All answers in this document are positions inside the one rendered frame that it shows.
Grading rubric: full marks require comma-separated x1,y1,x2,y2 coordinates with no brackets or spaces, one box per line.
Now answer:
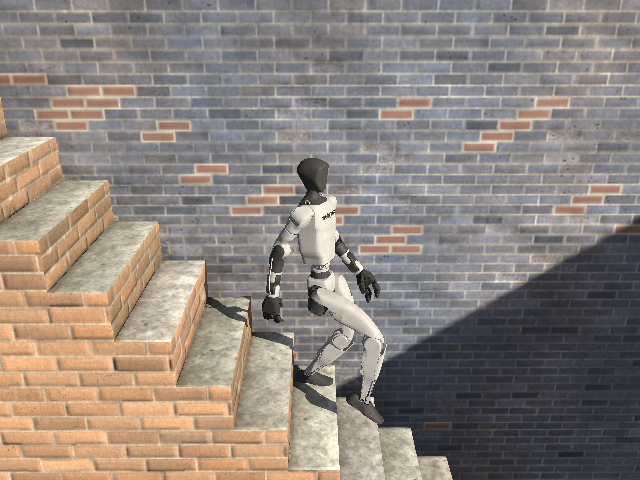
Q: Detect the stairs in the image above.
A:
0,97,453,480

